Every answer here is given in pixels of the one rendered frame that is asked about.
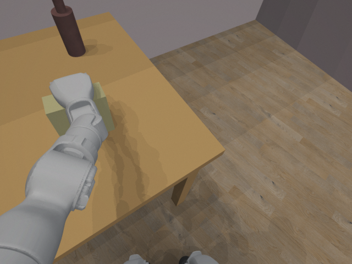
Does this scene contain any robot right shin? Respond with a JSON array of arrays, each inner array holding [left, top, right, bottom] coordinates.
[[187, 251, 202, 260]]

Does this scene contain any sponge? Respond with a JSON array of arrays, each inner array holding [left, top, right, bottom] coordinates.
[[42, 82, 115, 136]]

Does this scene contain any robot left upper arm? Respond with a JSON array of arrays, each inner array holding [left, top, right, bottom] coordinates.
[[0, 150, 97, 264]]

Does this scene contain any left robot forearm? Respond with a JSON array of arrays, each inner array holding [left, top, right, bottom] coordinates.
[[25, 98, 108, 197]]

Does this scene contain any robot shin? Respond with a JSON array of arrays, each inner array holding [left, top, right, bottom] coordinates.
[[129, 254, 143, 260], [187, 251, 202, 260]]

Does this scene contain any robot left shin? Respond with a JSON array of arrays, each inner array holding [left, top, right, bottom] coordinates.
[[129, 254, 143, 260]]

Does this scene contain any table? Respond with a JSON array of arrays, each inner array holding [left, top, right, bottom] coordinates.
[[0, 12, 225, 264]]

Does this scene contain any left robot hand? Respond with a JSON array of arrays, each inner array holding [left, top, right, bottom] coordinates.
[[49, 73, 94, 108]]

